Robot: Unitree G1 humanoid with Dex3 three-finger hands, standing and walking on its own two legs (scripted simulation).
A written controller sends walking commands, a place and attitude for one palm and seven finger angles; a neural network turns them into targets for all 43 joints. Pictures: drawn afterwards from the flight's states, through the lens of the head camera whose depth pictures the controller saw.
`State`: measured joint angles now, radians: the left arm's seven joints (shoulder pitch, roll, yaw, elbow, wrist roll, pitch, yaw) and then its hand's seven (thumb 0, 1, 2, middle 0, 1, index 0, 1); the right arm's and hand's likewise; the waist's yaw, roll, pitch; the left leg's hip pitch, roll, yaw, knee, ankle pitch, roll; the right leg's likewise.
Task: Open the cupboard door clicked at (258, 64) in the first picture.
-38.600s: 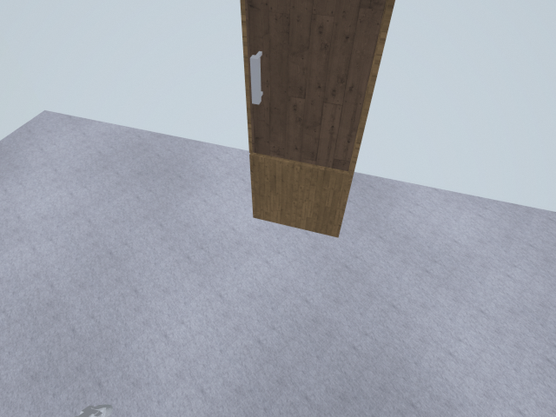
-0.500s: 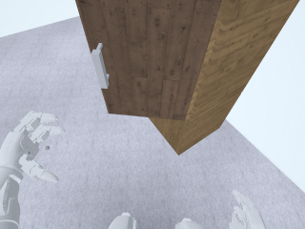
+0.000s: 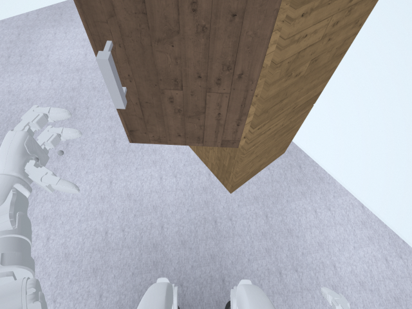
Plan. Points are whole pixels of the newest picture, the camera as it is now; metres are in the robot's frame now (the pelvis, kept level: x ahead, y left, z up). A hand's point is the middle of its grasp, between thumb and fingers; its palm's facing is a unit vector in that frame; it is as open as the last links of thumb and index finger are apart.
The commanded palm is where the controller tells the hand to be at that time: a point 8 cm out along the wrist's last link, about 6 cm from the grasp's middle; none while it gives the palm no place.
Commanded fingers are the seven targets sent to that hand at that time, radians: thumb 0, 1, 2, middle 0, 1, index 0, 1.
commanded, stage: move the hooked fingers beside the handle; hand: left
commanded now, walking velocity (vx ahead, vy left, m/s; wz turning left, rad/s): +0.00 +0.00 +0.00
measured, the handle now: (115, 76) +0.60 +0.22 +0.05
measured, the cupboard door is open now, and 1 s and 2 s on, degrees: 50 50 50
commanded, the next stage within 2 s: slide the fingers in behind the handle in 1.84 s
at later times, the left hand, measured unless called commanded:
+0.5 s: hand (68, 120) +0.45 +0.28 +0.06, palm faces -0.03 -1.00 -0.02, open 14.0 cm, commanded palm +0.44 +0.32 +0.06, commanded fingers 0.00 -0.50 0.30 -0.30 -1.20 -0.30 -1.20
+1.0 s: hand (80, 89) +0.53 +0.27 +0.07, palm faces -0.03 -1.00 -0.03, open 14.0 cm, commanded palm +0.53 +0.31 +0.05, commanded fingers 0.00 -0.50 0.30 -0.30 -1.20 -0.30 -1.20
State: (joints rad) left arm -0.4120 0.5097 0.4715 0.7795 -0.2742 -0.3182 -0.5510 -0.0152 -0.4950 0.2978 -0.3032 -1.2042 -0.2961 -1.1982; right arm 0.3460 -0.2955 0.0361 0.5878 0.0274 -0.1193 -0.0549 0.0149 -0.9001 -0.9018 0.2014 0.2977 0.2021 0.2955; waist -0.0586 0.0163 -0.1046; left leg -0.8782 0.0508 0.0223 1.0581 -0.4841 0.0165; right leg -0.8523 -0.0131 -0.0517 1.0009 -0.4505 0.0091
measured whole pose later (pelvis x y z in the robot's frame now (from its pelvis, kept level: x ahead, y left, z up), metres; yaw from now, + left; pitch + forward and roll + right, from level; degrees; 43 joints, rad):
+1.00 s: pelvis -0.01 +0.01 -0.02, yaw -2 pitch +26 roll -5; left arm -1.05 0.85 0.53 1.29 -0.06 -0.31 -0.52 -0.02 -0.50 0.30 -0.30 -1.20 -0.30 -1.20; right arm 0.38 -0.30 0.09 0.60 0.00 0.06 -0.03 0.01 -0.90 -0.90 0.20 0.30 0.20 0.30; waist -0.22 0.03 -0.08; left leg -1.14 0.08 0.00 1.18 -0.51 0.03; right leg -1.09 0.01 -0.07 1.07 -0.44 0.02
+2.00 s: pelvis +0.00 +0.01 -0.03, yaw -3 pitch +28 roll -7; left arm -1.05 0.89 0.56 1.26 -0.05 -0.30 -0.53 -0.02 -0.49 0.30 -0.30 -1.20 -0.30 -1.20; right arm 0.37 -0.29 0.10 0.59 -0.01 0.09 -0.02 0.01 -0.90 -0.90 0.20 0.30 0.20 0.30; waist -0.22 0.03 -0.08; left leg -1.18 0.09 -0.02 1.21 -0.52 0.03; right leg -1.12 0.02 -0.08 1.07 -0.45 0.02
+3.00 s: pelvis +0.00 +0.01 -0.02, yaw -2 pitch +26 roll -5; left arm -0.99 0.65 0.45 1.19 -0.07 -0.35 -0.37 -0.02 -0.50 0.30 -0.30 -1.20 -0.30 -1.20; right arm 0.37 -0.27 0.06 0.62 -0.02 0.08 0.00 0.01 -0.90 -0.90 0.20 0.30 0.20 0.30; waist -0.20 0.04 -0.10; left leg -1.11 0.07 -0.01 1.17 -0.52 0.02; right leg -1.06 0.02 -0.07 1.06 -0.45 0.01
